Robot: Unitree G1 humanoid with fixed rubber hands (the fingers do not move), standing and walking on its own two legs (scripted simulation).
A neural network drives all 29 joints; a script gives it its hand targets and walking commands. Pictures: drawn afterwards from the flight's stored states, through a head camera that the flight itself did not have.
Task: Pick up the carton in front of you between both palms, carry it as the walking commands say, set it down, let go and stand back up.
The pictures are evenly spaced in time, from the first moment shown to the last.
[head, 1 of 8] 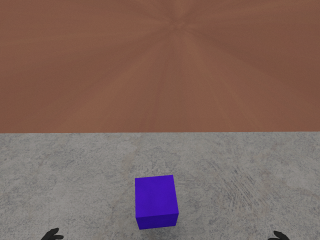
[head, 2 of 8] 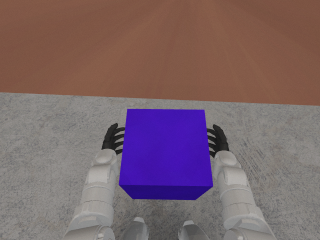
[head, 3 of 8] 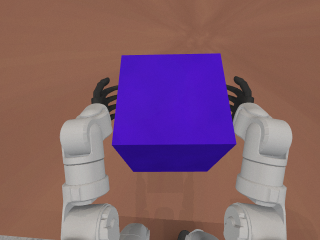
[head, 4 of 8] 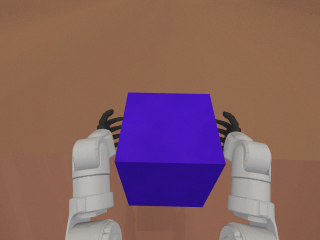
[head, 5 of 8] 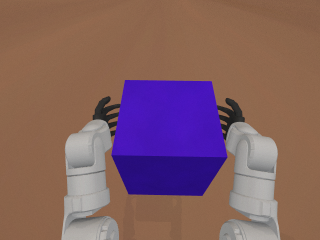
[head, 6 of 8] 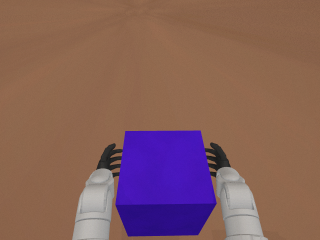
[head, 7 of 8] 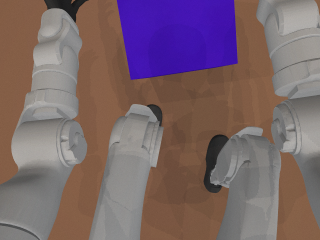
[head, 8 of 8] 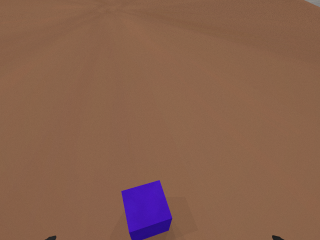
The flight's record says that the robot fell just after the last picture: no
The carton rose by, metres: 1.14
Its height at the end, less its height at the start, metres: +0.42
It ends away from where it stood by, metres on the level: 5.40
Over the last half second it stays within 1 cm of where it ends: yes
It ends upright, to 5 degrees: yes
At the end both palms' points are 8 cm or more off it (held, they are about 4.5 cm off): yes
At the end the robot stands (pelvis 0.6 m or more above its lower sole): yes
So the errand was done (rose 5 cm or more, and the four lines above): yes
